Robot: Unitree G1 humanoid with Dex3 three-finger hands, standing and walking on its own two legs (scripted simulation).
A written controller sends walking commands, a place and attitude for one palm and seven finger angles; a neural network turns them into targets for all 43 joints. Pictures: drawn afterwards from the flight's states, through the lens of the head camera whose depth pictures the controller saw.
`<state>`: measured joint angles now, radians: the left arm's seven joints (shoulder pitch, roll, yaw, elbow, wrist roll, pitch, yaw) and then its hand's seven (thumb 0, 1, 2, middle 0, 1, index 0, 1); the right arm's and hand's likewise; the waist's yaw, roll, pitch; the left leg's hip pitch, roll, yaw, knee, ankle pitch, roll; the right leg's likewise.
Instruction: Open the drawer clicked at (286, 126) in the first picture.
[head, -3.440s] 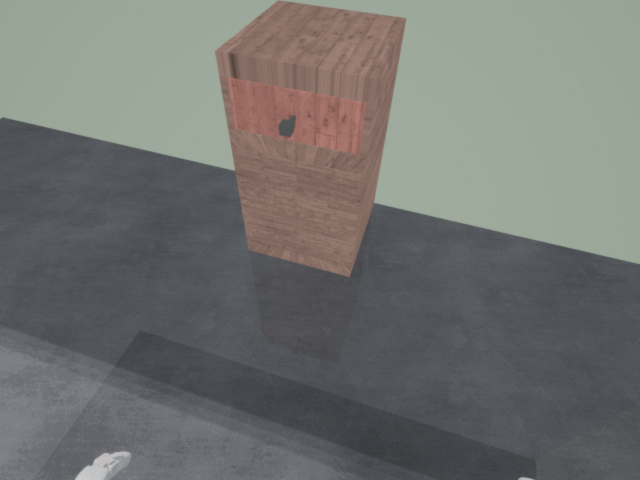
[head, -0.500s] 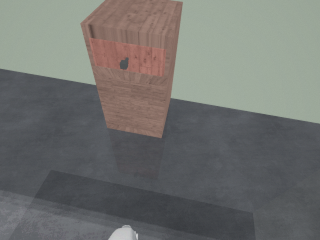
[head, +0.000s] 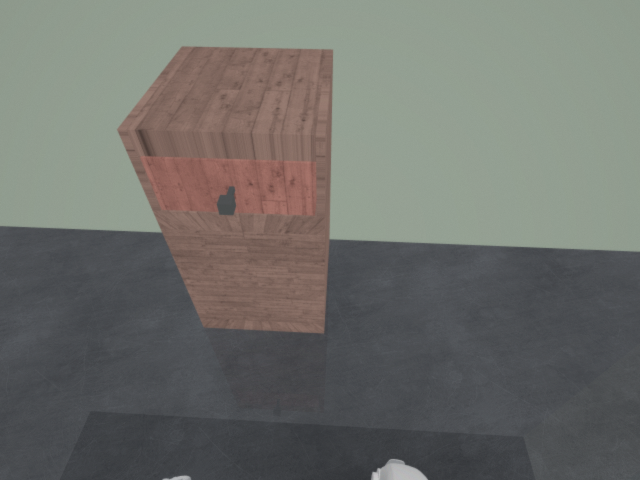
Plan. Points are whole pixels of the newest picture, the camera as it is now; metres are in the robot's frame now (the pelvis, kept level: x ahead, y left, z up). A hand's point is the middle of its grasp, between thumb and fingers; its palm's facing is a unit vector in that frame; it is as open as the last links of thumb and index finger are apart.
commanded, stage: take the last steps up to it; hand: left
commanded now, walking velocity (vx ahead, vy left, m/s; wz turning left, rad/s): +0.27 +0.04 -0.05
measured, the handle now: (228, 199) +0.71 +0.23 -0.11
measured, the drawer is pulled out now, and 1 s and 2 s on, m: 0.00 0.00 0.00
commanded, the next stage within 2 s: come to a stop and stand still in 0.24 s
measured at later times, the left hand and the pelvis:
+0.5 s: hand out of the picture +0.16 +0.18 -0.18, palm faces +0.08 -0.98 -0.18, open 7.3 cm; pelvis +0.17 +0.01 +0.00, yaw +0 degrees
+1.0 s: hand out of the picture +0.16 +0.16 -0.16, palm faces +0.03 -0.96 -0.28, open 7.3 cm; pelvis +0.12 -0.03 +0.00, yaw -2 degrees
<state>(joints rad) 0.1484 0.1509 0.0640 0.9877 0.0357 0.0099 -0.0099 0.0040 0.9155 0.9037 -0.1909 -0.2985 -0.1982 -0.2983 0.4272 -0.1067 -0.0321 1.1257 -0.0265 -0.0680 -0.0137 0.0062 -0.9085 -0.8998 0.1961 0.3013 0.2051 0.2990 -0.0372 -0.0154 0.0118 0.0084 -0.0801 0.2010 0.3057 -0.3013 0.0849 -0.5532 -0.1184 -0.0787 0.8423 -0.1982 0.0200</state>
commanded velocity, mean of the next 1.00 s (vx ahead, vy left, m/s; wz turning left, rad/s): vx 0.01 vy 0.00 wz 0.00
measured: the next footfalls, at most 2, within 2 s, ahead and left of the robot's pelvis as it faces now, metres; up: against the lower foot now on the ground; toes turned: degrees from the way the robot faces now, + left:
right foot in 0.14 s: +0.19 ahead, -0.12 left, +0.00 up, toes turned -9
left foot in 0.50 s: +0.28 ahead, +0.14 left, +0.00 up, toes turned +6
